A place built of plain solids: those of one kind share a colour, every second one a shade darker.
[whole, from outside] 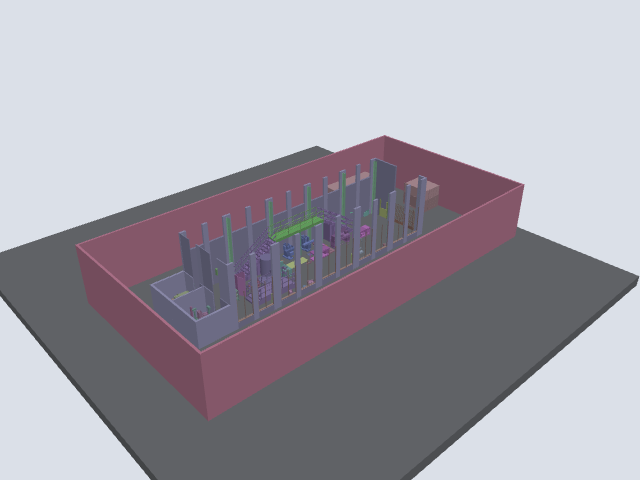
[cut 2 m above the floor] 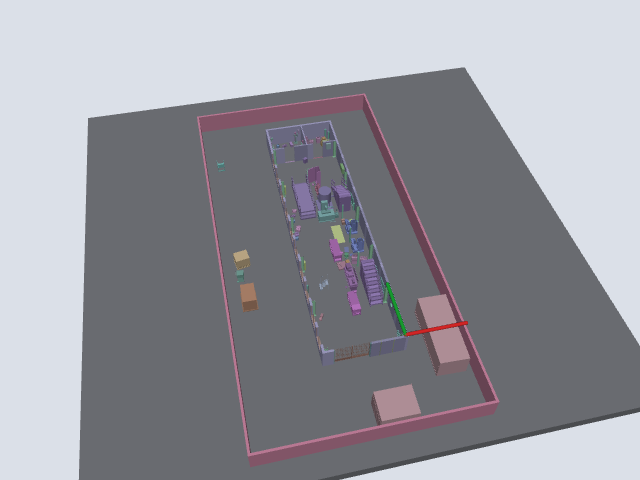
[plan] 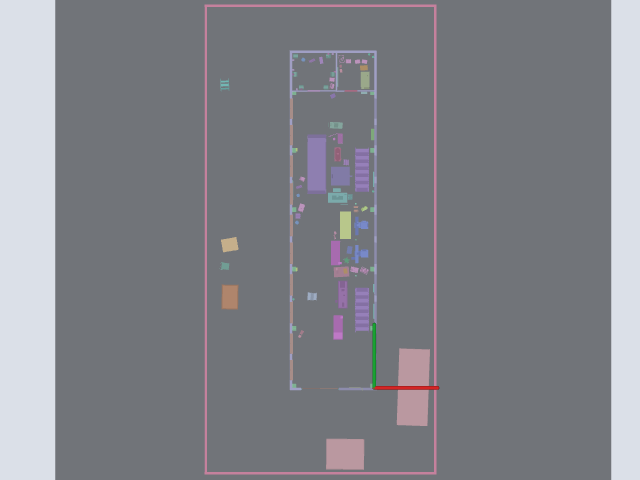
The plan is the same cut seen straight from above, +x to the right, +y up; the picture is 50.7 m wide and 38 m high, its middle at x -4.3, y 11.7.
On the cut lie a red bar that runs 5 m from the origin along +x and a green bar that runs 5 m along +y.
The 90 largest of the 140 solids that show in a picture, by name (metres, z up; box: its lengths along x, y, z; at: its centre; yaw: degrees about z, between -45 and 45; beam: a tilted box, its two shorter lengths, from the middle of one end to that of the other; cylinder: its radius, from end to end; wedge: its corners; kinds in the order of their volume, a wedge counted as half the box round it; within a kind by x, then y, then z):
{
 "yard_bound_1": {"box": [0.2, 37.19, 5.85], "at": [-13.34, 11.74, 2.88]},
 "yard_bound_2": {"box": [18.37, 0.2, 5.85], "at": [-4.25, -6.76, 2.88]},
 "yard_bound_3": {"box": [18.37, 0.2, 5.85], "at": [-4.25, 30.24, 2.88]},
 "yard_bound_4": {"box": [0.2, 37.19, 5.85], "at": [4.83, 11.74, 2.88]},
 "beyond_container_1": {"box": [0.037, 2.44, 1.48], "at": [-3.79, -5.25, 0.68], "yaw": -0.5},
 "beyond_container_2": {"box": [2.93, 2.32, 2.59], "at": [-2.33, -5.26, 1.24], "yaw": -0.5},
 "beyond_container_3": {"box": [0.08, 6.06, 0.23], "at": [1.92, 0.09, 0.06], "yaw": -2.0},
 "beyond_container_4": {"box": [2.32, 5.99, 2.59], "at": [3.1, 0.03, 1.24], "yaw": -2.0},
 "beyond_container_5": {"box": [2.4, 6.06, 2.65], "at": [3.1, 0.03, 1.27], "yaw": -2.0},
 "wall_1": {"box": [0.2, 0.81, 6.35], "at": [-6.6, 0.2, 3.12]},
 "wall_2": {"box": [0.2, 1.61, 0.65], "at": [-6.6, 1.4, 0.28]},
 "wall_3": {"box": [0.2, 0.51, 6.35], "at": [-6.6, 2.45, 3.12]},
 "wall_4": {"box": [0.2, 1.61, 0.65], "at": [-6.6, 3.5, 0.28]},
 "wall_5": {"box": [0.2, 0.81, 6.35], "at": [-6.6, 4.7, 3.12]},
 "wall_6": {"box": [0.2, 1.71, 0.65], "at": [-6.6, 5.95, 0.28]},
 "wall_7": {"box": [0.2, 0.51, 6.35], "at": [-6.6, 7.05, 3.12]},
 "wall_8": {"box": [0.2, 1.71, 0.65], "at": [-6.6, 8.15, 0.28]},
 "wall_9": {"box": [0.2, 0.81, 6.35], "at": [-6.6, 9.4, 3.12]},
 "wall_10": {"box": [0.2, 1.71, 0.65], "at": [-6.6, 10.65, 0.28]},
 "wall_11": {"box": [0.2, 0.51, 6.35], "at": [-6.6, 11.75, 3.12]},
 "wall_12": {"box": [0.2, 1.71, 0.65], "at": [-6.6, 12.85, 0.28]},
 "wall_13": {"box": [0.2, 0.81, 6.35], "at": [-6.6, 14.1, 3.12]},
 "wall_14": {"box": [0.2, 1.71, 0.65], "at": [-6.6, 15.35, 0.28]},
 "wall_15": {"box": [0.2, 0.51, 6.35], "at": [-6.6, 16.45, 3.12]},
 "wall_16": {"box": [0.2, 1.71, 0.65], "at": [-6.6, 17.55, 0.28]},
 "wall_17": {"box": [0.2, 0.81, 6.35], "at": [-6.6, 18.8, 3.12]},
 "wall_18": {"box": [0.2, 1.61, 0.65], "at": [-6.6, 20.0, 0.28]},
 "wall_19": {"box": [0.2, 0.51, 6.35], "at": [-6.6, 21.05, 3.12]},
 "wall_20": {"box": [0.2, 1.61, 0.65], "at": [-6.6, 22.1, 0.28]},
 "wall_21": {"box": [0.2, 0.61, 6.35], "at": [-6.6, 23.2, 3.12]},
 "wall_22": {"box": [0.2, 3.2, 2.65], "at": [-6.6, 25.1, 1.27]},
 "wall_23": {"box": [0.91, 0.2, 6.35], "at": [-6.25, -0.1, 3.12]},
 "wall_24": {"box": [1.2, 0.06, 6.35], "at": [-5.9, 23.47, 3.12]},
 "wall_25": {"box": [1.2, 0.06, 2.65], "at": [-5.9, 23.53, 1.27]},
 "wall_26": {"box": [3.7, 0.2, 2.65], "at": [-4.85, 26.6, 1.27]},
 "wall_27": {"box": [1.3, 0.06, 2.65], "at": [-3.65, 23.53, 1.27]},
 "wall_28": {"box": [1.36, 0.06, 6.35], "at": [-3.62, 23.47, 3.12]},
 "wall_29": {"box": [0.06, 3.0, 2.65], "at": [-3.03, 25.0, 1.27]},
 "wall_30": {"box": [0.71, 0.06, 6.35], "at": [-2.71, 23.47, 3.12]},
 "wall_31": {"box": [3.2, 0.2, 2.65], "at": [-1.4, 26.6, 1.27]},
 "wall_32": {"box": [3.01, 0.2, 6.35], "at": [-1.3, -0.1, 3.12]},
 "wall_33": {"box": [1.35, 0.06, 6.35], "at": [-0.68, 23.47, 3.12]},
 "wall_34": {"box": [1.35, 0.06, 2.65], "at": [-0.68, 23.53, 1.27]},
 "wall_35": {"box": [0.2, 0.81, 6.35], "at": [0.1, 0.2, 3.12]},
 "wall_36": {"box": [0.2, 1.61, 4.45], "at": [0.1, 1.4, 2.17]},
 "wall_37": {"box": [0.2, 0.51, 6.35], "at": [0.1, 2.45, 3.12]},
 "wall_38": {"box": [0.2, 1.61, 4.45], "at": [0.1, 3.5, 2.17]},
 "wall_39": {"box": [0.2, 0.81, 6.35], "at": [0.1, 4.7, 3.12]},
 "wall_40": {"box": [0.2, 1.71, 4.45], "at": [0.1, 5.95, 2.17]},
 "wall_41": {"box": [0.2, 0.51, 6.35], "at": [0.1, 7.05, 3.12]},
 "wall_42": {"box": [0.2, 1.71, 4.45], "at": [0.1, 8.15, 2.17]},
 "wall_43": {"box": [0.2, 0.81, 6.35], "at": [0.1, 9.4, 3.12]},
 "wall_44": {"box": [0.2, 1.71, 4.45], "at": [0.1, 10.65, 2.17]},
 "wall_45": {"box": [0.2, 0.51, 6.35], "at": [0.1, 11.75, 3.12]},
 "wall_46": {"box": [0.2, 1.71, 4.45], "at": [0.1, 12.85, 2.17]},
 "wall_47": {"box": [0.2, 0.81, 6.35], "at": [0.1, 14.1, 3.12]},
 "wall_48": {"box": [0.2, 1.71, 4.45], "at": [0.1, 15.35, 2.17]},
 "wall_49": {"box": [0.2, 0.51, 6.35], "at": [0.1, 16.45, 3.12]},
 "wall_50": {"box": [0.2, 1.71, 4.45], "at": [0.1, 17.55, 2.17]},
 "wall_51": {"box": [0.2, 0.81, 6.35], "at": [0.1, 18.8, 3.12]},
 "wall_52": {"box": [0.2, 1.61, 4.45], "at": [0.1, 20.0, 2.17]},
 "wall_53": {"box": [0.2, 0.51, 6.35], "at": [0.1, 21.05, 3.12]},
 "wall_54": {"box": [0.2, 1.61, 4.45], "at": [0.1, 22.1, 2.17]},
 "wall_55": {"box": [0.2, 0.61, 6.35], "at": [0.1, 23.2, 3.12]},
 "wall_56": {"box": [0.2, 3.2, 2.65], "at": [0.1, 25.1, 1.27]},
 "staging_1": {"box": [1.5, 0.3, 0.22], "at": [-4.55, 15.49, 0.06]},
 "staging_2": {"box": [1.5, 0.3, 0.39], "at": [-4.55, 15.77, 0.14]},
 "staging_3": {"box": [1.5, 3.6, 0.56], "at": [-4.55, 17.7, 0.23]},
 "staging_4": {"box": [1.5, 0.3, 0.39], "at": [-4.55, 19.63, 0.14]},
 "staging_5": {"box": [1.5, 0.3, 0.22], "at": [-4.55, 19.91, 0.06]},
 "beyond_oil_tank_1": {"box": [1.32, 1.96, 0.13], "at": [-11.43, 7.18, 0.01], "yaw": -0.8},
 "beyond_oil_tank_2": {"box": [1.16, 1.8, 1.4], "at": [-11.43, 7.18, 0.64], "yaw": -0.8},
 "air_vessel_1": {"box": [1.48, 1.48, 0.17], "at": [-2.68, 16.75, 0.04]},
 "air_vessel_2": {"cylinder": 0.6, "from": [-2.68, 16.75, 0.73], "to": [-2.68, 16.75, 2.44]},
 "raised_floor_steel_grating_1": {"box": [1.1, 6.0, 0.2], "at": [-0.97, 11.72, 2.7]},
 "surface_grinder_1": {"box": [0.61, 0.31, 1.76], "at": [-2.96, 15.65, 0.83]},
 "surface_grinder_2": {"box": [1.5, 0.78, 0.63], "at": [-2.91, 15.05, 0.46]},
 "beyond_pallets_1": {"box": [1.22, 1.02, 0.86], "at": [-11.45, 11.32, 0.77], "yaw": 9.1},
 "fitters_bench_1": {"box": [0.72, 0.5, 0.5], "at": [-3.07, 10.02, 0.65]},
 "fitters_bench_2": {"box": [0.71, 1.93, 0.11], "at": [-3.07, 10.67, 0.85]},
 "fitters_bench_3": {"box": [0.58, 1.78, 0.13], "at": [-2.94, 4.7, 0.81]},
 "fitters_bench_4": {"box": [0.72, 0.5, 0.5], "at": [-2.87, 4.12, 0.62]},
 "fitters_bench_5": {"box": [0.73, 1.93, 0.11], "at": [-2.87, 4.77, 0.82]},
 "stair_openriser_1": {"box": [1.0, 0.1, 2.07], "at": [-0.97, 7.87, 0.98]},
 "stair_openriser_2": {"box": [1.0, 0.1, 2.07], "at": [-0.97, 15.57, 0.98]},
 "centre_lathe_1": {"box": [0.65, 2.08, 0.23], "at": [-2.5, 7.37, 0.76]},
 "pallet_1": {"box": [1.2, 0.8, 0.19], "at": [-2.6, 9.18, 0.05], "yaw": 2.9},
 "packing_desk_1": {"box": [0.7, 1.23, 0.16], "at": [-0.72, 24.41, 0.84]},
 "slab_anti_fatigue_mat_1": {"box": [0.88, 2.18, 0.07], "at": [-2.29, 12.87, -0.01]},
 "beyond_wheeled_bin_1": {"box": [0.6, 0.53, 0.4], "at": [-11.8, 9.62, 0.82], "yaw": -6.1}
}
